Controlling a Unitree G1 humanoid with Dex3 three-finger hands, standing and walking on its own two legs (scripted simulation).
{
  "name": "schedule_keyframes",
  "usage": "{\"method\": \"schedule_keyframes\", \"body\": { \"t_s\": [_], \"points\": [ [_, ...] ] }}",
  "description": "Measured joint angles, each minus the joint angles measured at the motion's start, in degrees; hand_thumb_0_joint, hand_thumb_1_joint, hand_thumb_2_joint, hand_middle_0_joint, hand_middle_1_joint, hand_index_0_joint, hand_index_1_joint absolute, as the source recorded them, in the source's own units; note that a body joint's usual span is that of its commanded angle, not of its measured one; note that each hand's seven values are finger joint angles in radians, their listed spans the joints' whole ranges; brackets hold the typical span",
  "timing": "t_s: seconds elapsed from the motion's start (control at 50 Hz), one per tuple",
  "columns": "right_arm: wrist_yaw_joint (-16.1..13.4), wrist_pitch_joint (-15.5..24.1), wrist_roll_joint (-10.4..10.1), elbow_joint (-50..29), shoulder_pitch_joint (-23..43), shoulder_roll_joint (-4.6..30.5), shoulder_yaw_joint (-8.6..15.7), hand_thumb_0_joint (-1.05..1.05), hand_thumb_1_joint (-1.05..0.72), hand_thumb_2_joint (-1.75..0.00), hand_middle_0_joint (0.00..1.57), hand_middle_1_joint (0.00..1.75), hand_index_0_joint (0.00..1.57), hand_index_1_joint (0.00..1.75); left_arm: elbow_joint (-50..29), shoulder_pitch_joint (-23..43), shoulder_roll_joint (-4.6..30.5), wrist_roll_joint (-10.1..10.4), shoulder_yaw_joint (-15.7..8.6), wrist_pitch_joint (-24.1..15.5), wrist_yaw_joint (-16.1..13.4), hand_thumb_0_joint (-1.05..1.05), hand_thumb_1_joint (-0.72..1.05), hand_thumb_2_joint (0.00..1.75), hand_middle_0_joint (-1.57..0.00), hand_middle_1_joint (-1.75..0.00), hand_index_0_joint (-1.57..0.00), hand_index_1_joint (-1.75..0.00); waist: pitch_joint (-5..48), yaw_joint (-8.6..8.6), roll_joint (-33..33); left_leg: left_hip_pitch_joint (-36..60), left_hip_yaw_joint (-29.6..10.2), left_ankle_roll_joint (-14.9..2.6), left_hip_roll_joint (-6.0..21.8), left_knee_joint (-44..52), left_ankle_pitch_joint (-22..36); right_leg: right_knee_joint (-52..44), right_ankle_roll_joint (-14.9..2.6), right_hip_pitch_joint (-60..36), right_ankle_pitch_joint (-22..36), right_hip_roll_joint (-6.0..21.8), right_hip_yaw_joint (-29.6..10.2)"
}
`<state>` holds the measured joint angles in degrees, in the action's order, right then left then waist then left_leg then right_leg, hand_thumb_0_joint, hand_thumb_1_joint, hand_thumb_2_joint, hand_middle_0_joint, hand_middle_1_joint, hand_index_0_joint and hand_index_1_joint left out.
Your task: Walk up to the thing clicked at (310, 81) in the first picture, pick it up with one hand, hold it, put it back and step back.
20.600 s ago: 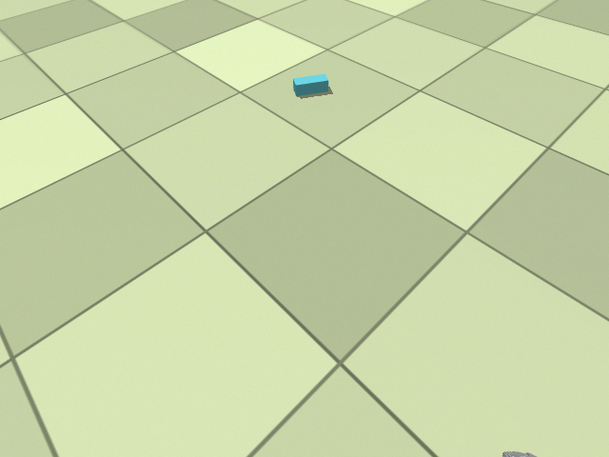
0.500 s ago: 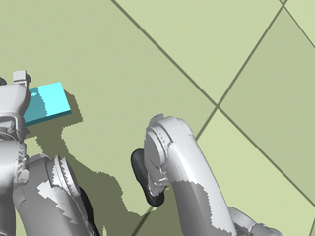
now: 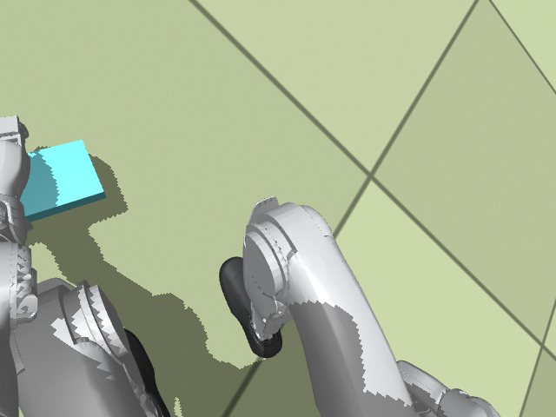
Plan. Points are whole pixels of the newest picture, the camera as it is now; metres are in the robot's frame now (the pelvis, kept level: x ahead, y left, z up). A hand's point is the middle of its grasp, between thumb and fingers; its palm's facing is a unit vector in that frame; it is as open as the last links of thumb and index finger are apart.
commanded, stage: close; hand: left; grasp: from above
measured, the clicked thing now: (19, 192) +0.44 +0.21 -0.28
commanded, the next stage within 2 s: settle in 1.86 s
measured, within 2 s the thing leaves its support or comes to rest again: neither
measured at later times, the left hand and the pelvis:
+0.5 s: hand (5, 193) +0.44 +0.23 -0.25, palm faces -0.44 -0.07 -0.90, open 13.5 cm; pelvis +0.00 +0.00 +0.00, yaw +0 degrees
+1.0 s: hand (2, 195) +0.44 +0.23 -0.25, palm faces -0.45 -0.07 -0.89, open 13.0 cm; pelvis +0.00 +0.00 +0.00, yaw +0 degrees
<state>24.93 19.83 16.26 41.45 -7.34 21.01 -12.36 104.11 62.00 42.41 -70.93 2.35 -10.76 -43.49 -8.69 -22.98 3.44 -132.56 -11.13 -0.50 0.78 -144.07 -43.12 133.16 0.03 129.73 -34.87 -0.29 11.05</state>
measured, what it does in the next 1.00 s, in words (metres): stands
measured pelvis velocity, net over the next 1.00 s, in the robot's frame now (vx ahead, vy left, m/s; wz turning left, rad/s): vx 0.00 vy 0.00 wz -0.01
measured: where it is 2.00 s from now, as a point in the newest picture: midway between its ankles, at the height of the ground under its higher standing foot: (204, 361)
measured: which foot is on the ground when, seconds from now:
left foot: down 0.00-1.00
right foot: down 0.00-1.00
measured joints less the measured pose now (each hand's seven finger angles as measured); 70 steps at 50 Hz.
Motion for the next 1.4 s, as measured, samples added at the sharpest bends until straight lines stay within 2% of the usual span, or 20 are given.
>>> {"method": "schedule_keyframes", "body": {
  "t_s": [0.16, 0.38, 0.86, 0.94, 1.4],
  "points": [
    [-0.08, -0.23, 0.12, 0.43, 0.05, -0.32, -0.36, 0.00, -0.91, -0.91, 0.19, 0.30, 0.20, 0.30, -0.72, -1.04, 0.07, 0.06, 1.02, -1.03, -0.40, 0.00, -0.48, 1.02, -0.15, -0.94, -0.11, -0.98, 0.31, 0.51, -0.24, 0.32, -0.18, 0.00, 0.08, 0.08, -0.16, -0.24, 0.04, -0.32, -0.02, -0.15, 0.13],
    [-0.48, -0.09, 0.20, 0.22, 0.72, -0.56, -0.36, 0.00, -0.91, -0.90, 0.19, 0.30, 0.20, 0.30, -0.42, -1.01, -0.31, -0.17, 2.07, -0.48, -1.08, 0.00, -0.43, 0.96, -0.17, -0.92, -0.14, -0.94, 0.99, 0.46, 0.00, 0.21, -0.24, -0.17, -0.01, 0.38, 0.28, -0.75, 0.25, -0.52, 0.32, -0.20, 0.18],
    [-0.64, 0.08, -0.07, -0.57, 0.06, -0.08, -1.17, 0.00, -0.91, -0.90, 0.19, 0.30, 0.20, 0.30, -0.74, -0.90, 0.72, 0.43, 1.55, -0.53, 0.41, 0.00, -0.36, 0.88, -0.26, -0.80, -0.23, -0.84, 0.01, 0.06, 0.33, 0.52, -0.32, -0.05, -0.09, 0.44, 0.56, -0.82, 0.24, -0.79, 0.62, -0.27, 0.20],
    [-0.91, -0.11, -0.15, -0.56, -0.12, -0.22, -1.12, 0.00, -0.90, -0.90, 0.19, 0.30, 0.20, 0.30, -1.18, -1.26, 0.86, 0.32, 1.04, -0.80, 0.26, 0.00, -0.34, 0.85, -0.28, -0.78, -0.25, -0.82, 0.06, 0.24, 0.23, 0.55, -0.38, -0.05, -0.03, 0.57, 0.58, -1.00, 0.24, -0.79, 0.70, -0.35, 0.24],
    [-1.26, -0.32, -0.01, -0.25, 0.25, -0.46, -0.69, 0.00, -0.90, -0.90, 0.19, 0.30, 0.20, 0.30, -1.26, -2.03, 0.19, -0.12, 1.67, -0.91, -0.05, 0.00, -0.18, 0.73, -0.41, -0.67, -0.38, -0.70, 0.84, 0.67, 0.26, 0.91, -0.17, 0.01, -0.13, 0.97, 0.44, -1.21, 0.24, -1.06, 0.45, -0.34, 0.04]
  ]
}}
